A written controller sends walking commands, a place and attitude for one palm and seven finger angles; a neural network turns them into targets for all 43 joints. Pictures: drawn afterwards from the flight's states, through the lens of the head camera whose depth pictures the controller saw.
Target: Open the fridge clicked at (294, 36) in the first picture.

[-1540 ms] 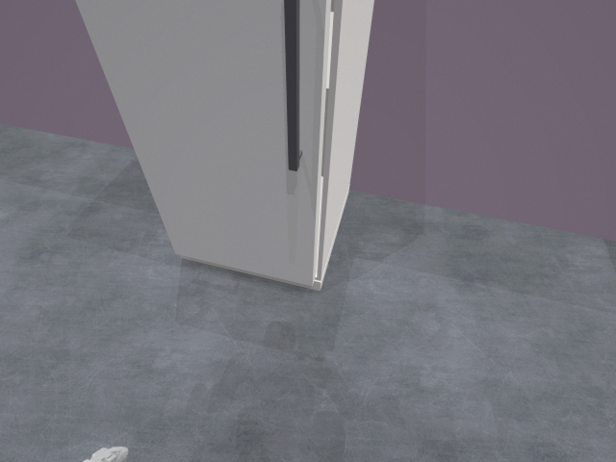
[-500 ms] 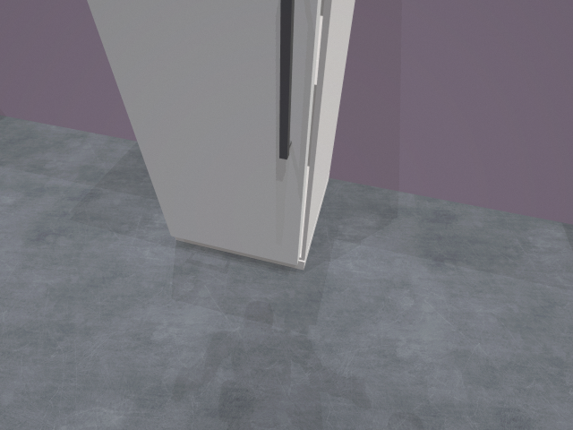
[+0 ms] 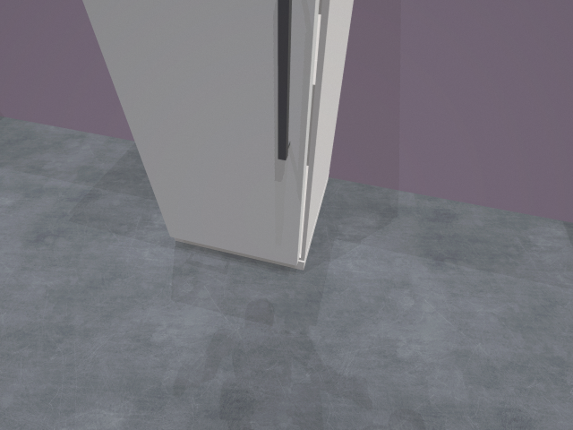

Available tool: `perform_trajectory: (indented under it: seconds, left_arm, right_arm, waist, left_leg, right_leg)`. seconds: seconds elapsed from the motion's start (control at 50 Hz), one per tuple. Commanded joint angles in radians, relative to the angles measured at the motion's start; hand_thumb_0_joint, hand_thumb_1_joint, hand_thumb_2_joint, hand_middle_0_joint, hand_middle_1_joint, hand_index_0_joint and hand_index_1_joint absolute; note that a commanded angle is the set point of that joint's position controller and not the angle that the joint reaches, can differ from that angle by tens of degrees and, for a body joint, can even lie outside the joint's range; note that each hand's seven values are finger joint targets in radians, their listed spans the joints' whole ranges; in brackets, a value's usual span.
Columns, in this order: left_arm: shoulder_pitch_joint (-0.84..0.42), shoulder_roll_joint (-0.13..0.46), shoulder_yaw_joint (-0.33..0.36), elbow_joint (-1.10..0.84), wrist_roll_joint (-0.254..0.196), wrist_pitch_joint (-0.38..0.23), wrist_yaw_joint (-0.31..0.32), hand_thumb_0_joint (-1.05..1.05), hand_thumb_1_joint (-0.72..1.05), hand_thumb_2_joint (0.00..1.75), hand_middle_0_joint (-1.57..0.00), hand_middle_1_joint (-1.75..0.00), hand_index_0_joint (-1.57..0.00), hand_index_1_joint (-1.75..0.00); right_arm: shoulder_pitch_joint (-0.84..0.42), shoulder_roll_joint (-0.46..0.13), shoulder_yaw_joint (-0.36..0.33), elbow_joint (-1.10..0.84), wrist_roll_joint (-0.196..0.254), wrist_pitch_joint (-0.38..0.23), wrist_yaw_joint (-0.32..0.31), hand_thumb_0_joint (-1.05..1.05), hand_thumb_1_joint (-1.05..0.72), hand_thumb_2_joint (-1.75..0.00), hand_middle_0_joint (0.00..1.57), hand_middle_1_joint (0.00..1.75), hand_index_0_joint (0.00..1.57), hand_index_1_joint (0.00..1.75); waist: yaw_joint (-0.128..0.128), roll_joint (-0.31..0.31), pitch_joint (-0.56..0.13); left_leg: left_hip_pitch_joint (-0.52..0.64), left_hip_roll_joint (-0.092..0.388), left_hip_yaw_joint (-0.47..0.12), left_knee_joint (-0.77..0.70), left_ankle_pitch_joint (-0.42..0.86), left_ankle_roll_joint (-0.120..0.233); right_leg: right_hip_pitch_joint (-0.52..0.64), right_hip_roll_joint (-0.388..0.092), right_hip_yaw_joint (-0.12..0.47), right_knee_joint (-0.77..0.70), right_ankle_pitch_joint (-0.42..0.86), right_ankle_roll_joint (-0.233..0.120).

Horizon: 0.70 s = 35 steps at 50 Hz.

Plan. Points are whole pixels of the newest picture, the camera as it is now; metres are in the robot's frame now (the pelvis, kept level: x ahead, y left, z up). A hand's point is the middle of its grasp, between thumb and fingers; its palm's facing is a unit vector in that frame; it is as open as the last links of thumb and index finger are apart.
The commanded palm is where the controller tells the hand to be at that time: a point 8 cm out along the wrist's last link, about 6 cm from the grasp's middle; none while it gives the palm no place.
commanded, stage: walk to a spot facing it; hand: right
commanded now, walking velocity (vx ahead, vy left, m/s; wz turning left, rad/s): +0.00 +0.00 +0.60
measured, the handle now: (286, 67) +0.81 +0.05 +0.13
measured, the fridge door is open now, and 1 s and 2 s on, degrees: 0 0 0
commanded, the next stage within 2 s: none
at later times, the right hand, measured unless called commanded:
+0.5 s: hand out of the picture +0.05 -0.16 -0.18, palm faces -0.16 +0.95 -0.26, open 7.4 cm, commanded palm none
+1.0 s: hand out of the picture +0.16 -0.21 -0.18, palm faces -0.43 +0.88 -0.23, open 7.4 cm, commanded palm none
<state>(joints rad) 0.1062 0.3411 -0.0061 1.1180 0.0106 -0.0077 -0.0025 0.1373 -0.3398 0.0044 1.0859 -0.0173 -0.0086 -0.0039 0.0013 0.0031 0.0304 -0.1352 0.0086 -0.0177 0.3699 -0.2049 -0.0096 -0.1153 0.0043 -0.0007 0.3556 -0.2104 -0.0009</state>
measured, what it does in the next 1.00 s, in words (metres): steps on the spot, turning left: right foot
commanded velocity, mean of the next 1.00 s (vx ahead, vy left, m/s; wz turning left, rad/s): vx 0.00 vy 0.00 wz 0.60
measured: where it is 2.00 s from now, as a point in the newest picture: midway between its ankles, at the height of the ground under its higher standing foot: outside the picture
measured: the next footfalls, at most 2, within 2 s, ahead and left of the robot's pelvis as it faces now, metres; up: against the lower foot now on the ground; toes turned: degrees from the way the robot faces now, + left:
right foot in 0.84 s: +0.04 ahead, -0.12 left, +0.00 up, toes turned +25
left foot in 1.38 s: -0.09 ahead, +0.08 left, +0.00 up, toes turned +51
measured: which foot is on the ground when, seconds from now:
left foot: down 0.00-0.84, up 0.86-1.00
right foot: down 0.00-0.36, up 0.38-0.82, down 0.84-1.00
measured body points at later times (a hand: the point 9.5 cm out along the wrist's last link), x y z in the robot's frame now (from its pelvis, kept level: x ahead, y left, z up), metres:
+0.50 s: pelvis -0.02 +0.02 -0.02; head +0.02 +0.06 +0.43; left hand +0.01 +0.29 -0.18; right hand +0.06 -0.21 -0.16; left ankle -0.01 +0.11 -0.75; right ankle -0.02 -0.12 -0.68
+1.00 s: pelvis -0.02 -0.05 -0.01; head +0.02 -0.07 +0.44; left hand -0.06 +0.22 -0.12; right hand +0.19 -0.26 -0.16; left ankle -0.09 +0.07 -0.66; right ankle +0.00 -0.14 -0.75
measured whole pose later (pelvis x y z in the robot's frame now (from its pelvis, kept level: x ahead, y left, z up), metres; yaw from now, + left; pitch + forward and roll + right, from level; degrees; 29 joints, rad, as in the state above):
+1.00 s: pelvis -0.02 -0.05 -0.01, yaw +30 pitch +0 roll +2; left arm 0.19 0.19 0.02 0.90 0.02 0.01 0.04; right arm 0.20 -0.30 -0.11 0.91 -0.04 0.07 0.02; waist -0.02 0.06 0.04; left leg -0.54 -0.05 -0.06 1.13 -0.38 -0.07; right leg -0.17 -0.02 -0.10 0.48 -0.31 -0.05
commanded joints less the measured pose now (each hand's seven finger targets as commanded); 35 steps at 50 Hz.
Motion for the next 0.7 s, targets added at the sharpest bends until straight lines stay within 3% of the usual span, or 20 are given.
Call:
perform_trajectory:
  seconds: [0.0, 0.02, 0.08, 0.14, 0.18, 0.2, 0.24, 0.26, 0.28, 0.3, 0.32, 0.34, 0.36, 0.38, 0.4, 0.44, 0.48, 0.54, 0.68]
  left_arm:
    - [-0.046, 0.207, 0.041, -0.064, -0.002, -0.027, 0.017, 0.0, 0.9, 0.9, -0.2, -0.3, -0.2, -0.3]
    - [-0.041, 0.197, 0.044, -0.067, 0.0, -0.026, 0.02, 0.0, 0.9, 0.9, -0.2, -0.3, -0.2, -0.3]
    - [0.033, 0.087, 0.034, -0.077, 0.001, -0.003, 0.027, 0.0, 0.9, 0.9, -0.2, -0.3, -0.2, -0.3]
    - [0.045, 0.108, 0.057, -0.119, 0.002, 0.01, 0.034, 0.0, 0.9, 0.9, -0.2, -0.3, -0.2, -0.3]
    - [0.037, 0.118, 0.071, -0.15, 0.003, 0.014, 0.037, 0.0, 0.9, 0.9, -0.2, -0.3, -0.2, -0.3]
    - [0.035, 0.121, 0.078, -0.164, 0.004, 0.014, 0.037, 0.0, 0.9, 0.9, -0.2, -0.3, -0.2, -0.3]
    - [0.019, 0.126, 0.087, -0.185, 0.004, 0.01, 0.036, 0.0, 0.9, 0.9, -0.2, -0.3, -0.2, -0.3]
    - [0.002, 0.12, 0.091, -0.2, 0.007, 0.008, 0.036, 0.0, 0.9, 0.9, -0.2, -0.3, -0.2, -0.3]
    - [-0.014, 0.113, 0.092, -0.212, 0.01, 0.008, 0.037, 0.0, 0.9, 0.9, -0.2, -0.3, -0.2, -0.3]
    - [-0.033, 0.11, 0.094, -0.22, 0.011, 0.01, 0.036, 0.0, 0.9, 0.9, -0.2, -0.3, -0.2, -0.3]
    - [-0.039, 0.098, 0.095, -0.227, 0.008, 0.015, 0.034, 0.0, 0.9, 0.9, -0.2, -0.3, -0.2, -0.3]
    - [-0.003, 0.022, 0.086, -0.254, 0.0, 0.025, 0.028, 0.0, 0.9, 0.9, -0.2, -0.3, -0.2, -0.3]
    - [-0.029, 0.011, 0.083, -0.274, -0.003, 0.031, 0.029, 0.0, 0.9, 0.9, -0.2, -0.3, -0.2, -0.3]
    - [-0.044, 0.009, 0.086, -0.271, -0.002, 0.037, 0.03, 0.0, 0.9, 0.9, -0.2, -0.3, -0.2, -0.3]
    - [-0.043, 0.019, 0.089, -0.262, -0.001, 0.036, 0.028, 0.0, 0.9, 0.9, -0.2, -0.3, -0.2, -0.3]
    - [0.015, 0.01, 0.09, -0.233, 0.006, 0.033, 0.021, 0.0, 0.9, 0.9, -0.2, -0.3, -0.2, -0.3]
    - [0.025, -0.007, 0.088, -0.225, 0.007, 0.032, 0.025, 0.0, 0.9, 0.9, -0.2, -0.3, -0.2, -0.3]
    - [-0.001, -0.023, 0.087, -0.233, 0.004, 0.032, 0.03, 0.0, 0.9, 0.9, -0.2, -0.3, -0.2, -0.3]
    - [-0.013, -0.027, 0.082, -0.267, -0.004, 0.021, 0.038, 0.0, 0.9, 0.9, -0.2, -0.3, -0.2, -0.3]
  right_arm:
    - [-0.042, -0.205, -0.04, -0.067, 0.005, -0.019, -0.008, 0.0, -0.9, -0.9, 0.2, 0.3, 0.2, 0.3]
    - [-0.037, -0.194, -0.042, -0.071, 0.005, -0.013, -0.006, 0.0, -0.9, -0.9, 0.2, 0.3, 0.2, 0.3]
    - [0.024, -0.095, -0.032, -0.083, 0.004, 0.021, -0.012, 0.0, -0.9, -0.9, 0.2, 0.3, 0.2, 0.3]
    - [0.046, -0.093, -0.046, -0.125, 0.0, 0.038, -0.007, 0.0, -0.9, -0.9, 0.2, 0.3, 0.2, 0.3]
    - [0.054, -0.083, -0.055, -0.153, -0.002, 0.045, 0.0, 0.0, -0.9, -0.9, 0.2, 0.3, 0.2, 0.3]
    - [0.061, -0.074, -0.059, -0.166, -0.003, 0.047, 0.003, 0.0, -0.9, -0.9, 0.2, 0.3, 0.2, 0.3]
    - [0.078, -0.046, -0.065, -0.186, -0.002, 0.054, 0.009, 0.0, -0.9, -0.9, 0.2, 0.3, 0.2, 0.3]
    - [0.091, -0.034, -0.071, -0.195, -0.002, 0.058, 0.011, 0.0, -0.9, -0.9, 0.2, 0.3, 0.2, 0.3]
    - [0.109, -0.027, -0.077, -0.199, -0.003, 0.056, 0.014, 0.0, -0.9, -0.9, 0.2, 0.3, 0.2, 0.3]
    - [0.157, -0.019, -0.082, -0.193, -0.004, 0.052, 0.017, 0.0, -0.9, -0.9, 0.2, 0.3, 0.2, 0.3]
    - [0.221, -0.036, -0.09, -0.178, -0.009, 0.041, 0.017, 0.0, -0.9, -0.9, 0.2, 0.3, 0.2, 0.3]
    - [0.243, -0.139, -0.109, -0.183, -0.024, 0.024, 0.003, 0.0, -0.9, -0.9, 0.2, 0.3, 0.2, 0.3]
    - [0.257, -0.153, -0.104, -0.191, -0.007, 0.028, -0.006, 0.0, -0.9, -0.9, 0.2, 0.3, 0.2, 0.3]
    - [0.218, -0.138, -0.109, -0.206, -0.007, 0.029, -0.013, 0.0, -0.9, -0.9, 0.2, 0.3, 0.2, 0.3]
    - [0.156, -0.111, -0.105, -0.22, -0.005, 0.029, -0.013, 0.0, -0.9, -0.9, 0.2, 0.3, 0.2, 0.3]
    - [0.099, -0.076, -0.101, -0.242, 0.0, 0.022, -0.012, 0.0, -0.9, -0.9, 0.2, 0.3, 0.2, 0.3]
    - [0.124, -0.063, -0.103, -0.235, -0.001, 0.017, -0.013, 0.0, -0.9, -0.9, 0.2, 0.3, 0.2, 0.3]
    - [0.175, -0.062, -0.111, -0.218, -0.001, 0.018, -0.01, 0.0, -0.9, -0.9, 0.2, 0.3, 0.2, 0.3]
    - [0.166, -0.079, -0.124, -0.225, -0.011, 0.031, -0.01, 0.0, -0.9, -0.9, 0.2, 0.3, 0.2, 0.3]
  waist:
    - [-0.003, 0.0, -0.041]
    - [-0.002, -0.008, -0.043]
    - [0.006, 0.008, -0.052]
    - [0.003, -0.021, -0.047]
    - [0.001, -0.071, -0.044]
    - [0.001, -0.097, -0.05]
    - [-0.01, -0.183, -0.043]
    - [-0.018, -0.198, -0.036]
    - [-0.033, -0.172, -0.027]
    - [-0.06, -0.145, -0.027]
    - [-0.089, -0.05, -0.037]
    - [-0.078, 0.326, -0.037]
    - [-0.084, 0.296, -0.028]
    - [-0.073, 0.253, -0.018]
    - [-0.046, 0.182, 0.021]
    - [-0.009, 0.115, -0.029]
    - [-0.017, 0.102, -0.076]
    - [-0.042, 0.091, -0.098]
    - [-0.051, 0.132, -0.112]
  left_leg:
    - [-0.012, 0.104, -0.096, -0.054, 0.147, 0.035]
    - [-0.03, 0.1, -0.103, -0.039, 0.174, 0.037]
    - [-0.08, 0.09, -0.117, 0.036, 0.249, 0.025]
    - [-0.151, 0.058, -0.113, 0.128, 0.246, 0.024]
    - [-0.198, 0.026, -0.094, 0.217, 0.2, 0.017]
    - [-0.208, 0.009, -0.076, 0.284, 0.145, 0.012]
    - [-0.239, -0.012, -0.013, 0.456, -0.18, -0.003]
    - [-0.232, 0.007, -0.003, 0.496, -0.267, -0.003]
    - [-0.186, 0.027, -0.002, 0.456, -0.268, 0.001]
    - [-0.121, 0.027, 0.016, 0.367, -0.191, 0.002]
    - [-0.031, 0.043, -0.007, 0.199, 0.006, 0.008]
    - [0.016, 0.251, -0.376, -0.003, 0.251, 0.076]
    - [-0.071, 0.355, -0.51, -0.085, 0.323, 0.18]
    - [-0.123, 0.316, -0.54, -0.117, 0.153, 0.191]
    - [-0.148, 0.282, -0.511, -0.115, 0.063, 0.194]
    - [-0.114, 0.209, -0.385, -0.079, 0.09, 0.164]
    - [-0.061, 0.191, -0.357, -0.054, 0.168, 0.165]
    - [0.006, 0.177, -0.37, -0.031, 0.25, 0.168]
    - [0.009, 0.162, -0.455, -0.023, 0.268, 0.196]
  right_leg:
    - [0.007, -0.124, 0.092, -0.058, 0.142, -0.024]
    - [0.021, -0.127, 0.08, -0.04, 0.154, -0.022]
    - [0.02, -0.136, 0.027, 0.027, 0.169, -0.005]
    - [0.01, -0.174, 0.024, 0.057, 0.153, -0.022]
    - [-0.006, -0.214, 0.042, 0.053, 0.136, -0.047]
    - [-0.023, -0.246, 0.058, 0.046, 0.143, -0.067]
    - [-0.054, -0.34, 0.097, 0.019, 0.231, -0.137]
    - [-0.078, -0.369, 0.087, 0.023, 0.268, -0.159]
    - [-0.12, -0.365, 0.057, 0.066, 0.301, -0.15]
    - [-0.153, -0.333, 0.006, 0.144, 0.287, -0.116]
    - [-0.216, -0.265, -0.063, 0.312, 0.189, -0.053]
    - [-0.401, -0.09, -0.162, 0.597, -0.186, 0.042]
    - [-0.425, -0.037, -0.044, 0.734, -0.381, 0.047]
    - [-0.429, -0.051, 0.037, 0.801, -0.338, 0.038]
    - [-0.449, -0.067, 0.055, 0.83, -0.261, 0.039]
    - [-0.42, -0.082, 0.039, 0.808, -0.151, 0.055]
    - [-0.407, -0.071, 0.027, 0.769, -0.139, 0.066]
    - [-0.419, -0.057, 0.018, 0.703, -0.158, 0.074]
    - [-0.344, -0.032, 0.019, 0.486, -0.219, 0.062]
